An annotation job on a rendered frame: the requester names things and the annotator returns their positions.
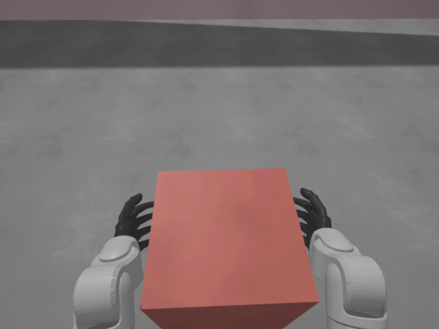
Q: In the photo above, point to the robot right forearm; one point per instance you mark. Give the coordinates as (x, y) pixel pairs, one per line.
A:
(355, 286)

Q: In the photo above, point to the carton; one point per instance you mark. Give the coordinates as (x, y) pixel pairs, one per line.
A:
(226, 251)

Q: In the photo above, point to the robot left forearm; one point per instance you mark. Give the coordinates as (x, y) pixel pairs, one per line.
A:
(103, 296)

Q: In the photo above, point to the right robot hand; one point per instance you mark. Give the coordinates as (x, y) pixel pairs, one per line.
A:
(316, 217)

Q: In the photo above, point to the left robot hand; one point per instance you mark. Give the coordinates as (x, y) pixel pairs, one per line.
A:
(129, 222)

